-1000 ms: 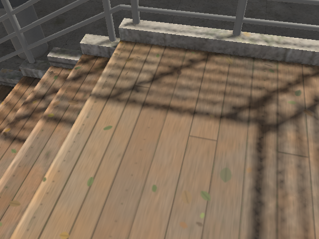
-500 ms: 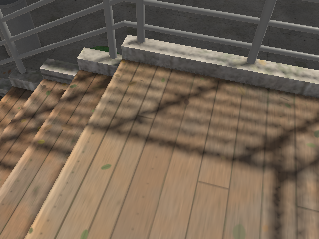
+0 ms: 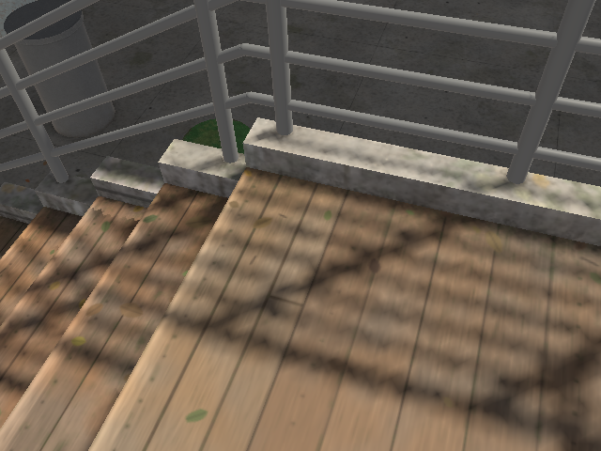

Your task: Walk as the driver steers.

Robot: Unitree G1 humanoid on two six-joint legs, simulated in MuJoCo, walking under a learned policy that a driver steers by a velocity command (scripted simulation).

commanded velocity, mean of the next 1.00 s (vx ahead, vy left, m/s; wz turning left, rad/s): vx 0.50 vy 0.00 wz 0.55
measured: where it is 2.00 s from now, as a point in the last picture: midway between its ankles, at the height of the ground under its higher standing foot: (183, 343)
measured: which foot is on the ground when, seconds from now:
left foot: up 0.00-0.38, down 0.40-0.88, up 0.90-1.00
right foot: down 0.00-0.40, up 0.42-0.86, down 0.88-1.00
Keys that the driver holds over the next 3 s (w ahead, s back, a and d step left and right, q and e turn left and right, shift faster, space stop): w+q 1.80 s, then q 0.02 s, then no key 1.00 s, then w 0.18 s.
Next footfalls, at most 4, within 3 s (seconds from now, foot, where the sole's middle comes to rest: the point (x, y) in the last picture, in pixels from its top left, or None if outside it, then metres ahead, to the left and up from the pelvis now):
0.40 left None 0.35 0.17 -0.77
0.88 right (282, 375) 0.65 0.09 -0.77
1.34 left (181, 372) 0.66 0.33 -0.77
1.94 right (160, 288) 1.02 0.47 -0.94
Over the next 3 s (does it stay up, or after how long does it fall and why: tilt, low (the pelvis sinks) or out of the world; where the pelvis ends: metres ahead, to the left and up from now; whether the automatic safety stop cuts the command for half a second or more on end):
stays up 0.91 0.56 -0.18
